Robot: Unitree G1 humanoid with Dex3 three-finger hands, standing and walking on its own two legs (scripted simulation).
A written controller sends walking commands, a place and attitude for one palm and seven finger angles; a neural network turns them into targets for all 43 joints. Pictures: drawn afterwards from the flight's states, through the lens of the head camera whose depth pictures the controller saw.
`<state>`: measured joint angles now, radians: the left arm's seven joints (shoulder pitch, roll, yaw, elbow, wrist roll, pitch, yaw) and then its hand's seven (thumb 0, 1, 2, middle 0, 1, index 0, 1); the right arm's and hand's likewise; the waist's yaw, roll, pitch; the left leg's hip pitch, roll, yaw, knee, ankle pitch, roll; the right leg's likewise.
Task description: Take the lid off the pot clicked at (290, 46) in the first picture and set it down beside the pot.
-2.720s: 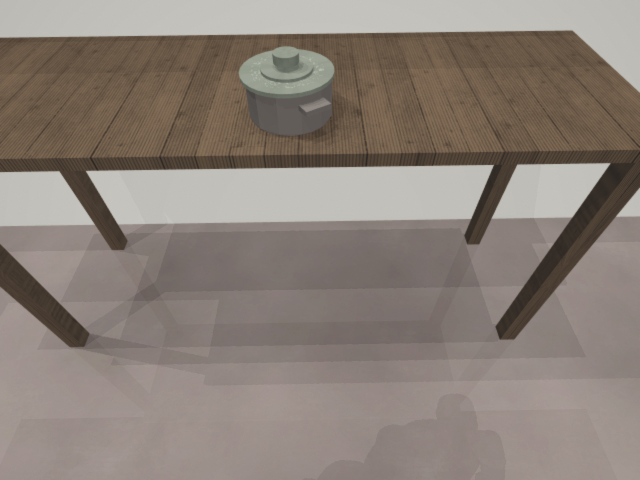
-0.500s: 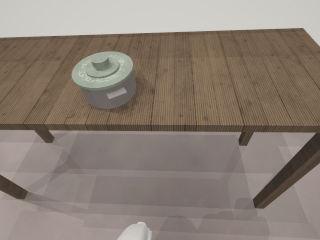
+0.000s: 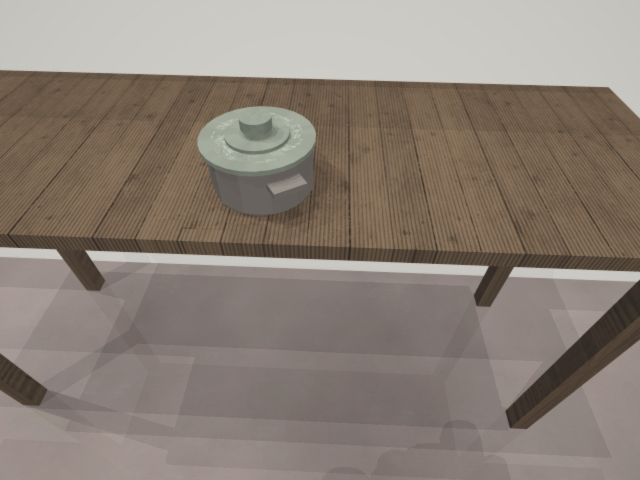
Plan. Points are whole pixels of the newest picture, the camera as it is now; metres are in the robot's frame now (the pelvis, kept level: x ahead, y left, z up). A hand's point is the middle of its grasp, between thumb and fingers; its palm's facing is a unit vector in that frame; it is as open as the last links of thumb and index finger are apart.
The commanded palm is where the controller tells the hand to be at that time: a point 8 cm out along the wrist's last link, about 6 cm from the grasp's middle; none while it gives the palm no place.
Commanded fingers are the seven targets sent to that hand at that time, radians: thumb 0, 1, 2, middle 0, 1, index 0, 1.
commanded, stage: come to a stop and stand still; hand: left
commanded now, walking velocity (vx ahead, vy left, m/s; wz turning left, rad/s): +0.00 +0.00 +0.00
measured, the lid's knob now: (255, 121) +0.55 +0.15 +0.18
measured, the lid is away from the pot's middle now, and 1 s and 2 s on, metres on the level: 0.00 0.00 0.00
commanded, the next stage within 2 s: look again from close up in 0.32 s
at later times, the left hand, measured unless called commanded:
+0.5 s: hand out of the picture +0.03 +0.20 -0.16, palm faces -0.04 -0.97 -0.25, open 7.4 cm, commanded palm none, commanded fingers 0.00 0.90 0.90 -0.20 -0.30 -0.20 -0.30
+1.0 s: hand out of the picture +0.07 +0.16 -0.16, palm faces -0.04 -0.97 -0.24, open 7.4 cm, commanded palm none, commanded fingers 0.00 0.90 0.90 -0.20 -0.30 -0.20 -0.30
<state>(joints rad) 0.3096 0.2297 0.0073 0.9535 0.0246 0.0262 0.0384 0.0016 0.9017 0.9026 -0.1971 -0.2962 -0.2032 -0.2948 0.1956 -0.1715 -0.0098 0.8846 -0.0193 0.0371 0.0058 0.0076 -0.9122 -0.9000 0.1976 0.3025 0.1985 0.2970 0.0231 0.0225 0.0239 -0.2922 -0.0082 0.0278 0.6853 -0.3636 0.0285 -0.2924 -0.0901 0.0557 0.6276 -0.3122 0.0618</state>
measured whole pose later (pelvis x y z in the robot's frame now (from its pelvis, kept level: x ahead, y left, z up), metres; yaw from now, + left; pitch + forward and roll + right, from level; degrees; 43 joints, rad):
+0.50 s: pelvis +0.00 +0.01 +0.01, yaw -2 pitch -1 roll +0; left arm 0.28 0.21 0.00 0.96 0.02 0.03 0.03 0.00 0.90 0.90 -0.20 -0.30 -0.20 -0.29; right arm 0.24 -0.20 -0.03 0.96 -0.02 0.03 -0.01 0.01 -0.91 -0.90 0.20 0.30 0.20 0.30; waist -0.01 0.01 0.09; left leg -0.27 -0.02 0.06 0.61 -0.32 0.04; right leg -0.29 -0.10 0.09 0.57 -0.27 0.07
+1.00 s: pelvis +0.01 -0.02 +0.01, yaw -2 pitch +0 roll +0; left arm 0.20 0.19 0.01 0.96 0.02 0.02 0.03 0.00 0.90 0.90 -0.20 -0.30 -0.20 -0.29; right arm 0.19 -0.18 -0.03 0.99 -0.01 0.01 -0.01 0.01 -0.91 -0.90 0.20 0.30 0.20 0.30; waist -0.01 0.01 0.09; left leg -0.26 0.02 0.05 0.59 -0.32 -0.01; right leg -0.29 -0.06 0.07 0.57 -0.28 0.07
